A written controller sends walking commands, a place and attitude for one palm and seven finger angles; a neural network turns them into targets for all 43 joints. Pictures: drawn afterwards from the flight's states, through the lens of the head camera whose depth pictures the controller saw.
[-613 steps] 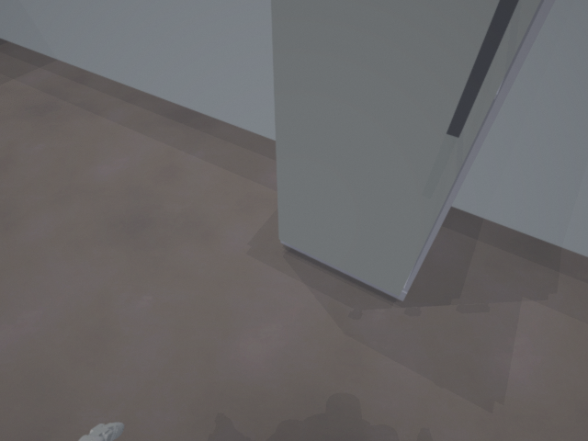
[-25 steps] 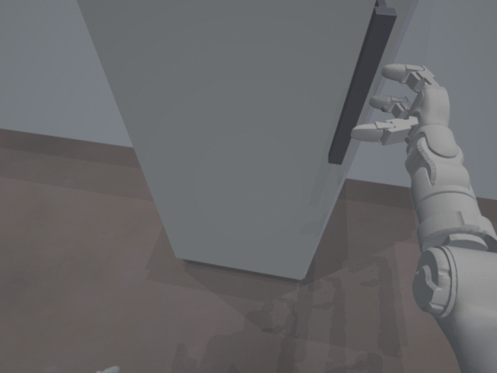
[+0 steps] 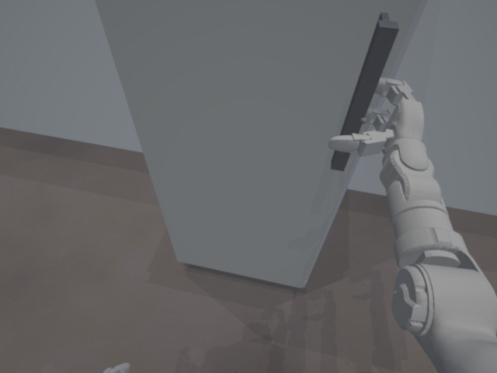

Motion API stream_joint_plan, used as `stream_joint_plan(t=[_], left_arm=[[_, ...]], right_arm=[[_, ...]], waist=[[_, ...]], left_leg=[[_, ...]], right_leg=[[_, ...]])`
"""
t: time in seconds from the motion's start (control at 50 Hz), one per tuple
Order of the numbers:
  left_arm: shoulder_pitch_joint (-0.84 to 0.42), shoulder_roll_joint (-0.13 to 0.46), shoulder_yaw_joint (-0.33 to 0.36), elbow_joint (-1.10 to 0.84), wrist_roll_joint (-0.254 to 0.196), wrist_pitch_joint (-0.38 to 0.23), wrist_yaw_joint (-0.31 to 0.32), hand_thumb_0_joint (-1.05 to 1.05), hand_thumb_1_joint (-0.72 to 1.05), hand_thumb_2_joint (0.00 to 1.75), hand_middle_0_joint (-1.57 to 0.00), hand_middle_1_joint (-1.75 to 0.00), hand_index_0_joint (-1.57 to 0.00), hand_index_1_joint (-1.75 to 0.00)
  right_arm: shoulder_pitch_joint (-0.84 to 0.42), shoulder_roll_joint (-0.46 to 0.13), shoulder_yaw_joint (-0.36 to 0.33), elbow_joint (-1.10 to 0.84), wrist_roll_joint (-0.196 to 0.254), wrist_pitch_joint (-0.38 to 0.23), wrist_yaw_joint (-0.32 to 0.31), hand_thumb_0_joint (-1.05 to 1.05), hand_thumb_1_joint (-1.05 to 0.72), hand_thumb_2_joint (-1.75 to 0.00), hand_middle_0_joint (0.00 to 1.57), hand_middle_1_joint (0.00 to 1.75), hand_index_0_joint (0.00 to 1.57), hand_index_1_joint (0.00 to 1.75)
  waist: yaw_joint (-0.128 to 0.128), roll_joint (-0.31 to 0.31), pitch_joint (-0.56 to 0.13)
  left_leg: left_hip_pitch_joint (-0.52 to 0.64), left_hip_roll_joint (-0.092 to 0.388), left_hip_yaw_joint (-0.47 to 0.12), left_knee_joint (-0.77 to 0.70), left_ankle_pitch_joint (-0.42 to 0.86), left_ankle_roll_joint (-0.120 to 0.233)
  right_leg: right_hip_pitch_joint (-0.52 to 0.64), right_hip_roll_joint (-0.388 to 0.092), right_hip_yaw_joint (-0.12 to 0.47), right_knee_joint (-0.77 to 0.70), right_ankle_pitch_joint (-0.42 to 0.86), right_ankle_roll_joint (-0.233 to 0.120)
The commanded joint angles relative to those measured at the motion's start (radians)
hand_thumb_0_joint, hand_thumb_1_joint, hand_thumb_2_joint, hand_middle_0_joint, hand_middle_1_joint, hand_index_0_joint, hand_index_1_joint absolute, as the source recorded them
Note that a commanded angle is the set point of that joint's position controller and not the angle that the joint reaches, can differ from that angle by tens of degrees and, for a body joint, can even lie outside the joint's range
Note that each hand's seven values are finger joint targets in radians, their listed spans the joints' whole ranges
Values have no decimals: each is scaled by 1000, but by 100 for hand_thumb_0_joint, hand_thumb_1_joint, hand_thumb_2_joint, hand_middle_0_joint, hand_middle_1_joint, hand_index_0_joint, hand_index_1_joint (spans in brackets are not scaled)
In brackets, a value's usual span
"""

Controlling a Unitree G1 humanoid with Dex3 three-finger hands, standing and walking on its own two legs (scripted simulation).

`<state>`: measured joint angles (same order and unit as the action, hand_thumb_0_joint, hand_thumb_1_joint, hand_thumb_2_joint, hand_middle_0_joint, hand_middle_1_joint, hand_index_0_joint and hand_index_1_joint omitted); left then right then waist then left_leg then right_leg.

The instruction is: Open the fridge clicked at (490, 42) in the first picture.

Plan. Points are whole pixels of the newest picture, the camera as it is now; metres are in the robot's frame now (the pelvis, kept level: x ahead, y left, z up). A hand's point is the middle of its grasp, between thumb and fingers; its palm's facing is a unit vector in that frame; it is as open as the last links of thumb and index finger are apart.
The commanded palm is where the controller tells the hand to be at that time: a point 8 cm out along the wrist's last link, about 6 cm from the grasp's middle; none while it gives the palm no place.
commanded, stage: slide the fingers in behind the handle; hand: right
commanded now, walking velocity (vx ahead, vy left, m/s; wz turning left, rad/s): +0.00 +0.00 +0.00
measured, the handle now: (357, 102) +0.53 -0.11 +0.19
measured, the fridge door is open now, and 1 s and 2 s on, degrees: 0 0 0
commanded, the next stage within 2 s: grip the handle and tug to test in 1.30 s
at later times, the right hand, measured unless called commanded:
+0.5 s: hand (354, 119) +0.47 -0.09 +0.19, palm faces +0.07 +1.00 +0.02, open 14.0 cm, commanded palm +0.44 -0.14 +0.19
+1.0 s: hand (346, 117) +0.47 -0.08 +0.19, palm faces +0.08 +1.00 +0.02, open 14.0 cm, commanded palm +0.44 -0.13 +0.19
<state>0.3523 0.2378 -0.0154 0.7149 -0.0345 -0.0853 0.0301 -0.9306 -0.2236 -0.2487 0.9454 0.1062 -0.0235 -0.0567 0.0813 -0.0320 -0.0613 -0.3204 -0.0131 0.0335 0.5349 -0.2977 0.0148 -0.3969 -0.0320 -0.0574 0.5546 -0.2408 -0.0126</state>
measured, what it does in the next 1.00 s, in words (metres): stands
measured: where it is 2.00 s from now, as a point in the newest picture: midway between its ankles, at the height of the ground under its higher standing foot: outside the picture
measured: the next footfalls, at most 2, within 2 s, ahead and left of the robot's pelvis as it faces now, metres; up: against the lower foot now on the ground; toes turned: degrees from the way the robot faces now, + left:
none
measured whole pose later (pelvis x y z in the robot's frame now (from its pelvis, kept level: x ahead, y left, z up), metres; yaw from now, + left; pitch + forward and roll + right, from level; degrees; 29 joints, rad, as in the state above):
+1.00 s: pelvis +0.01 +0.01 +0.00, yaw -1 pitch +4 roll +0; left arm 0.34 0.24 0.00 0.72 -0.04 -0.05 0.03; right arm -0.90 -0.17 -0.18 0.86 0.11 0.01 -0.11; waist 0.06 -0.03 -0.06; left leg -0.27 -0.02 0.05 0.50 -0.30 0.03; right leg -0.35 -0.04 -0.04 0.51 -0.23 0.01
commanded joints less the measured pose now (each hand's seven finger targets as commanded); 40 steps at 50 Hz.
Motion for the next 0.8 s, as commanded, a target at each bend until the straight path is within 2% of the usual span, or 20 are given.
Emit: stream_joint_plan(t=[0.0, 0.06, 0.08, 0.12, 0.16, 0.18, 0.24, 0.28, 0.32, 0.36, 0.38, 0.4, 0.42, 0.48, 0.5, 0.6, 0.7, 0.72, 0.74, 0.78], left_arm=[[15, 143, 48, -110, -3, -35, 12, 0, 90, 90, -20, -30, -20, -30], [13, 143, 50, -109, -7, -34, 14, 0, 90, 90, -20, -30, -20, -30], [9, 142, 49, -114, -8, -33, 14, 0, 90, 90, -20, -30, -20, -30], [16, 146, 53, -112, -9, -30, 15, 0, 90, 90, -20, -30, -20, -30], [2, 138, 51, -114, -12, -34, 12, 0, 90, 90, -20, -30, -20, -30], [4, 140, 54, -111, -14, -32, 12, 0, 90, 90, -20, -30, -20, -30], [-10, 136, 52, -112, -16, -32, 10, 0, 90, 90, -20, -30, -20, -30], [-13, 137, 52, -107, -13, -27, 11, 0, 90, 90, -20, -30, -20, -30], [-1, 141, 51, -99, -9, -24, 12, 0, 90, 90, -20, -30, -20, -30], [-7, 138, 52, -100, -8, -24, 13, 0, 90, 90, -20, -30, -20, -30], [-12, 133, 49, -105, -9, -24, 11, 0, 90, 90, -20, -30, -20, -30], [-12, 131, 50, -104, -9, -24, 10, 0, 90, 90, -20, -30, -20, -30], [-7, 134, 51, -103, -8, -23, 9, 0, 90, 90, -20, -30, -20, -30], [-11, 133, 49, -103, -9, -21, 10, 0, 90, 90, -20, -30, -20, -30], [-13, 130, 48, -101, -8, -23, 8, 0, 90, 90, -20, -30, -20, -30], [-3, 132, 49, -96, -1, -17, 11, 0, 90, 90, -20, -30, -20, -30], [-3, 125, 55, -103, -3, -21, 3, 0, 90, 90, -20, -30, -20, -30], [1, 131, 57, -106, -2, -19, 3, 0, 90, 90, -20, -30, -20, -30], [-9, 126, 54, -107, -4, -18, 3, 0, 90, 90, -20, -30, -20, -30], [-8, 128, 55, -104, -4, -15, 5, 0, 90, 90, -20, -30, -20, -30]], right_arm=[[-551, -226, -10, -241, -24, -79, -12, 0, 50, -30, 30, 120, 30, 120], [-552, -215, -4, -235, -11, -82, 3, 0, 50, -30, 30, 120, 30, 120], [-549, -185, 19, -239, -1, -78, 12, 0, 50, -30, 30, 120, 30, 120], [-526, -192, 11, -233, 6, -76, 20, 0, 50, -30, 30, 120, 30, 120], [-550, -130, 61, -260, 16, -70, 27, 0, 50, -30, 30, 120, 30, 120], [-529, -152, 37, -262, 18, -67, 24, 0, 50, -30, 30, 120, 30, 120], [-532, -93, 83, -274, 26, -55, 17, 0, 50, -30, 30, 120, 30, 120], [-534, -136, 45, -275, 24, -48, 2, 0, 50, -30, 30, 120, 30, 120], [-553, -145, 48, -256, 12, -49, -7, 0, 50, -30, 30, 120, 30, 120], [-566, -166, 32, -268, 6, -57, -10, 0, 50, -30, 30, 120, 30, 120], [-562, -130, 61, -273, 7, -60, -8, 0, 50, -30, 30, 120, 30, 120], [-562, -125, 60, -278, 8, -65, -8, 0, 50, -30, 30, 120, 30, 120], [-546, -121, 61, -273, 8, -69, -12, 0, 50, -30, 30, 120, 30, 120], [-553, -123, 56, -264, 13, -65, -16, 0, 50, -30, 30, 120, 30, 120], [-565, -99, 73, -255, 11, -62, -19, 0, 50, -30, 30, 120, 30, 120], [-565, -164, 14, -246, -2, -69, -46, 0, 50, -30, 30, 120, 30, 120], [-538, -80, 76, -273, 1, -75, -33, 0, 50, -30, 30, 120, 30, 120], [-511, -102, 50, -279, 7, -75, -36, 0, 50, -30, 30, 120, 30, 120], [-507, -78, 69, -278, 12, -67, -33, 0, 50, -30, 30, 120, 30, 120], [-517, -105, 50, -290, 8, -56, -39, 0, 50, -30, 30, 120, 30, 120]], waist=[[-11, 49, -297], [-8, 32, -320], [-4, 28, -318], [-8, 66, -329], [2, 22, -319], [-8, 40, -326], [-1, 36, -298], [-10, 50, -302], [1, 91, -281], [-6, 70, -313], [-9, 36, -314], [-9, 26, -320], [-9, 56, -322], [-9, 62, -317], [-2, 65, -303], [-15, 87, -327], [-13, 60, -343], [-22, 87, -355], [-19, 80, -343], [-19, 82, -338]], left_leg=[[20, -15, -10, -75, 281, 2], [28, -14, -15, -77, 303, 2], [26, -15, -14, -78, 311, 1], [44, -15, -12, -79, 319, 1], [18, -15, -12, -81, 329, 0], [30, -15, -11, -81, 329, 2], [15, -15, -10, -86, 328, 0], [31, -13, -16, -89, 330, -2], [32, -11, -14, -94, 313, -5], [45, -8, -19, -89, 322, -5], [44, -9, -20, -86, 332, -1], [42, -10, -16, -84, 334, 1], [54, -10, -14, -84, 345, 0], [52, -11, -16, -86, 338, -2], [39, -12, -14, -89, 330, -4], [79, -7, -22, -85, 363, -6], [70, -14, -15, -79, 398, -2], [96, -14, -12, -80, 407, -1], [91, -13, -15, -79, 426, -3], [94, -12, -18, -85, 427, -6]], right_leg=[[224, 17, 52, -44, 185, -28], [245, 19, 49, -37, 199, -27], [248, 21, 48, -36, 201, -28], [245, 21, 51, -35, 210, -30], [267, 24, 49, -31, 217, -29], [264, 23, 52, -32, 220, -28], [264, 26, 52, -33, 218, -31], [249, 30, 49, -35, 206, -32], [226, 30, 52, -39, 189, -36], [235, 32, 51, -41, 190, -35], [242, 35, 50, -41, 200, -33], [254, 33, 51, -39, 207, -30], [251, 34, 52, -36, 222, -33], [239, 34, 52, -43, 201, -31], [241, 34, 49, -44, 193, -32], [220, 35, 43, -47, 207, -34], [262, 32, 42, -41, 252, -31], [257, 34, 43, -42, 266, -32], [256, 34, 39, -45, 269, -33], [251, 36, 35, -45, 261, -35]])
